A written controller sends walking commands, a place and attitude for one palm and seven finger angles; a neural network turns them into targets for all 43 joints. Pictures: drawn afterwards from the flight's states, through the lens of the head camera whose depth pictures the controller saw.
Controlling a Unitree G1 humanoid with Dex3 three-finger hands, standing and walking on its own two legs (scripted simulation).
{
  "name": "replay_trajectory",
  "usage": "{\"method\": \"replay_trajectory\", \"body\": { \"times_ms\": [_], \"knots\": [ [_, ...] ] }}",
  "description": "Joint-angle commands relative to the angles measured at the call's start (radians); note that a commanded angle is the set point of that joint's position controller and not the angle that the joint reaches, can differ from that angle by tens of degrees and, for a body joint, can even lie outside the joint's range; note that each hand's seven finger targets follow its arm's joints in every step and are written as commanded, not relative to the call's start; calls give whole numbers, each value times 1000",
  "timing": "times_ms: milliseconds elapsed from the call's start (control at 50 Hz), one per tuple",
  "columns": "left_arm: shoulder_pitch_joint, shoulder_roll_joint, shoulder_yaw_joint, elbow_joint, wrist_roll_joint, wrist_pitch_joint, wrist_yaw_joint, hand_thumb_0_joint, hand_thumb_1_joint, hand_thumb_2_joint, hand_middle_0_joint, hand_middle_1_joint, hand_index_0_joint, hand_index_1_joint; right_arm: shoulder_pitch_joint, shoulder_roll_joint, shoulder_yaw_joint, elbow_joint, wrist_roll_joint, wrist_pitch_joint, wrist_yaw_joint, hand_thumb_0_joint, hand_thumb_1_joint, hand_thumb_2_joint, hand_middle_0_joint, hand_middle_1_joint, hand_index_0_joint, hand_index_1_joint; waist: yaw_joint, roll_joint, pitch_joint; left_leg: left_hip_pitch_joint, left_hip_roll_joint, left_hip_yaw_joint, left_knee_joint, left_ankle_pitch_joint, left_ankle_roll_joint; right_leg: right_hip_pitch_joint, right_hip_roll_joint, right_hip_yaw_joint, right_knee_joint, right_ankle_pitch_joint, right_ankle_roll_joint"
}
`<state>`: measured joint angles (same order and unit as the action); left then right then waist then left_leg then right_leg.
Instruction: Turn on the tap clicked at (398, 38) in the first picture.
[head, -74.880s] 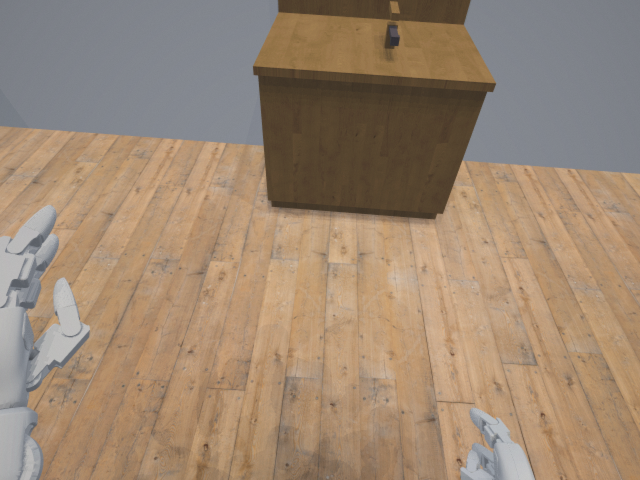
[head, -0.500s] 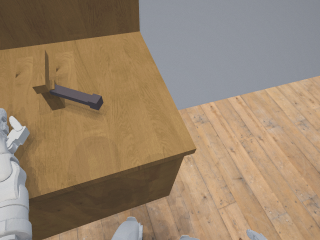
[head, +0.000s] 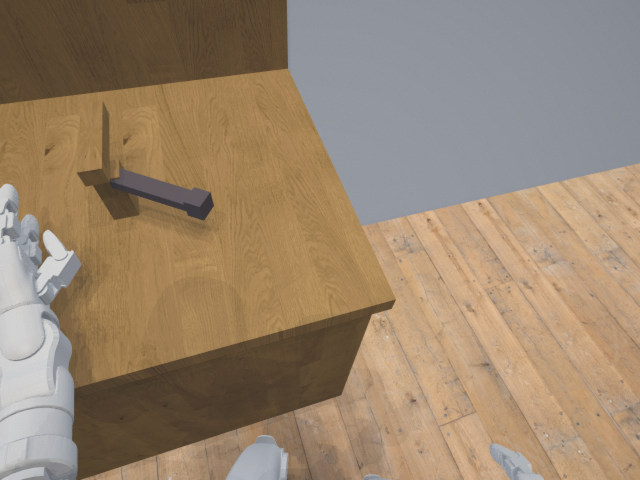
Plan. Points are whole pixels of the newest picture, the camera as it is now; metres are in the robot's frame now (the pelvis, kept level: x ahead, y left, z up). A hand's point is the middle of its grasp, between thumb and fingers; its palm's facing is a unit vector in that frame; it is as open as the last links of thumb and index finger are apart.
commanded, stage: push the lever round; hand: left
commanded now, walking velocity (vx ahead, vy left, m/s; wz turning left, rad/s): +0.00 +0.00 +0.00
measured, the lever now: (199, 203) +0.45 +0.18 +0.07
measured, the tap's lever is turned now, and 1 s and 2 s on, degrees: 53 53 53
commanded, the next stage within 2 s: none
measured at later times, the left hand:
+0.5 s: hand (100, 249) +0.37 +0.29 +0.06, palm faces +0.53 -0.84 -0.08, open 7.8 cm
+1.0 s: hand (130, 244) +0.38 +0.25 +0.06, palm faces +0.63 -0.77 -0.07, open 7.8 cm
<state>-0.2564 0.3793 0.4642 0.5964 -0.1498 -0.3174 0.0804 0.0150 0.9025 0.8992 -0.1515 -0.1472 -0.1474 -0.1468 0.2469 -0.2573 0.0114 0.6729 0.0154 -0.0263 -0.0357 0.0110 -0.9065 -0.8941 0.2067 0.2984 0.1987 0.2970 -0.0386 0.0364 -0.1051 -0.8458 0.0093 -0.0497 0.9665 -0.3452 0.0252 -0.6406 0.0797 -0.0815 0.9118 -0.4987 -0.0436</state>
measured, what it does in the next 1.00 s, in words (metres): stands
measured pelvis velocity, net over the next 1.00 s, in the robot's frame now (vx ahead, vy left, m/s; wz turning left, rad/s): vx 0.00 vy -0.01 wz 0.01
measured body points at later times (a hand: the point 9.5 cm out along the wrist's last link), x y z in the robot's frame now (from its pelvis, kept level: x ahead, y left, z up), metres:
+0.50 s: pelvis +0.00 +0.00 +0.00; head +0.06 +0.01 +0.45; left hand +0.34 +0.33 +0.07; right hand +0.10 -0.26 -0.11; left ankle +0.07 +0.10 -0.68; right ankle -0.03 -0.10 -0.68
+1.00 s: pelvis +0.00 -0.01 +0.00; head +0.05 +0.01 +0.45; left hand +0.34 +0.29 +0.07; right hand +0.13 -0.25 -0.11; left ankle +0.07 +0.10 -0.68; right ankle -0.03 -0.10 -0.68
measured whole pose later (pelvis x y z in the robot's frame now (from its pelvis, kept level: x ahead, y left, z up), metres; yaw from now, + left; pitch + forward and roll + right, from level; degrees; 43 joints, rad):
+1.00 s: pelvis +0.00 -0.01 +0.00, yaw +0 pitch +12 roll -3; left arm -0.31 0.21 0.32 0.56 -0.04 -0.29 0.43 0.01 0.90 0.90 -0.15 -0.15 -0.15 -0.15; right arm 0.22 -0.23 0.01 0.68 -0.01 0.02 0.00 0.01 -0.91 -0.89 0.21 0.30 0.20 0.30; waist -0.04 0.04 -0.12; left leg -0.83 0.00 -0.05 0.97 -0.35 0.02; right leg -0.63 0.08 -0.08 0.92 -0.51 -0.05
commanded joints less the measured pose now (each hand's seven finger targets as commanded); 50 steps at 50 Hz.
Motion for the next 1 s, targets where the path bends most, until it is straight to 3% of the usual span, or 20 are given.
{"method": "replay_trajectory", "body": {
  "times_ms": [0,40,120,160,280,320,380,440,500,540,580,600,620,700,740,780,800,840,860,980],
  "knots": [
    [-259,288,56,-206,2,-66,25,0,900,900,-150,-150,-150,-150,14,-165,-55,-97,3,-34,-13,0,-900,-900,200,300,200,300,-1,105,-284,390,4,-57,-126,133,12,-57,-12,55,-149,213,13],
    [-276,263,32,-206,2,-62,30,0,900,900,-150,-150,-150,-150,14,-163,-54,-104,2,-33,-12,0,-900,-900,200,300,200,300,-8,79,-279,382,3,-54,-126,131,14,-53,-12,54,-153,221,15],
    [-285,285,55,-187,6,-65,42,0,900,900,-150,-150,-150,-150,17,-162,-52,-100,1,-27,-12,0,-900,-900,200,300,200,300,-6,62,-284,355,2,-47,-120,122,17,-38,-13,60,-151,223,18],
    [-267,288,62,-191,5,-71,42,0,900,900,-150,-150,-150,-150,18,-161,-54,-104,-1,-27,-10,0,-900,-900,200,300,200,300,2,75,-297,356,1,-39,-115,135,17,-28,-13,63,-151,238,17],
    [-291,273,38,-190,11,-75,42,0,900,900,-150,-150,-150,-150,21,-162,-55,-101,0,-22,-6,0,-900,-900,200,300,200,300,-9,92,-290,369,5,-44,-113,143,15,-49,-11,62,-148,240,15],
    [-331,232,-2,-220,17,-83,51,0,900,900,-150,-150,-150,-150,20,-159,-57,-96,0,-24,-5,0,-900,-900,200,300,200,300,-19,116,-298,403,9,-55,-117,140,11,-70,-12,55,-142,226,14],
    [-292,225,8,-203,12,-78,81,0,900,900,-150,-150,-150,-150,18,-161,-60,-94,-4,-26,-3,0,-900,-900,200,300,200,300,-11,72,-305,393,6,-52,-115,142,12,-56,-10,57,-151,235,16],
    [-274,183,-16,-226,25,-73,117,0,900,900,-150,-150,-150,-150,13,-157,-62,-99,-6,-23,4,0,-900,-900,200,300,200,300,-5,82,-321,408,5,-52,-116,160,10,-49,-11,51,-144,250,16],
    [-274,199,4,-241,43,-67,161,0,900,900,-150,-150,-150,-150,9,-155,-61,-96,-10,-16,6,0,-900,-900,200,300,200,300,-2,72,-316,393,3,-47,-112,175,11,-28,-14,54,-140,273,16],
    [-267,173,-12,-265,49,-70,183,0,900,900,-150,-150,-150,-150,4,-151,-63,-102,-13,-14,11,0,-900,-900,200,300,200,300,3,78,-329,400,2,-44,-109,194,9,-22,-12,53,-136,292,15],
    [-278,154,-27,-267,53,-69,202,0,900,900,-150,-150,-150,-150,-4,-145,-60,-102,-14,-12,14,0,-900,-900,200,300,200,300,-8,70,-309,389,1,-38,-106,185,11,-27,-12,56,-142,292,17],
    [-266,169,-8,-262,65,-70,215,0,900,900,-150,-150,-150,-150,-2,-146,-62,-95,-15,-8,13,0,-900,-900,200,300,200,300,1,68,-309,389,3,-43,-107,191,9,-21,-12,55,-135,292,14],
    [-271,134,-39,-273,66,-70,222,0,900,900,-150,-150,-150,-150,-10,-142,-60,-104,-16,-8,15,0,-900,-900,200,300,200,300,-4,82,-306,391,1,-39,-106,188,10,-29,-13,56,-136,294,16],
    [-274,110,-56,-262,79,-60,249,0,900,900,-150,-150,-150,-150,-17,-142,-59,-101,-17,-4,17,0,-900,-900,200,300,200,300,-10,66,-291,381,0,-43,-106,166,11,-32,-15,55,-140,277,14],
    [-302,92,-75,-270,82,-56,263,0,900,900,-150,-150,-150,-150,-26,-137,-57,-105,-16,-2,16,0,-900,-900,200,300,200,300,-9,77,-292,379,-1,-42,-110,146,9,-37,-16,56,-145,259,14],
    [-317,73,-88,-272,83,-56,279,0,900,900,-150,-150,-150,-150,-23,-136,-59,-101,-19,-3,16,0,-900,-900,200,300,200,300,-14,48,-307,390,0,-46,-107,154,8,-34,-15,54,-145,268,14],
    [-322,77,-86,-284,93,-59,290,0,900,900,-150,-150,-150,-150,-26,-137,-60,-99,-19,-2,17,0,-900,-900,200,300,200,300,-13,70,-312,402,1,-51,-107,163,7,-38,-17,55,-140,267,12],
    [-339,28,-132,-274,104,-54,309,0,900,900,-150,-150,-150,-150,-30,-132,-58,-99,-22,-3,21,0,-900,-900,200,300,200,300,-23,63,-300,410,1,-57,-108,147,6,-60,-16,49,-142,249,13],
    [-347,48,-112,-269,107,-52,323,0,900,900,-150,-150,-150,-150,-32,-133,-60,-97,-23,-2,19,0,-900,-900,200,300,200,300,-18,55,-305,395,0,-52,-107,138,7,-53,-17,52,-144,246,13],
    [-385,13,-139,-245,139,-33,393,0,900,900,-150,-150,-150,-150,-39,-127,-56,-100,-29,9,24,0,-900,-900,200,300,200,300,-19,44,-315,385,-6,-48,-106,137,8,-36,-21,52,-148,252,12]
  ]
}}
